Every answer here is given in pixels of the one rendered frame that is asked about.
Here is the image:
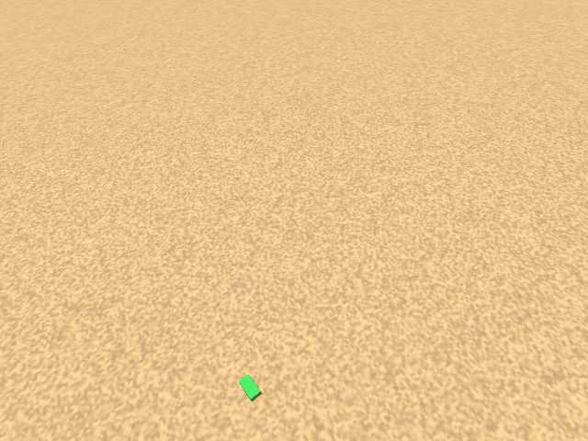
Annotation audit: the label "small box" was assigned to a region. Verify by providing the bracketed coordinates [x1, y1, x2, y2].
[239, 374, 262, 401]

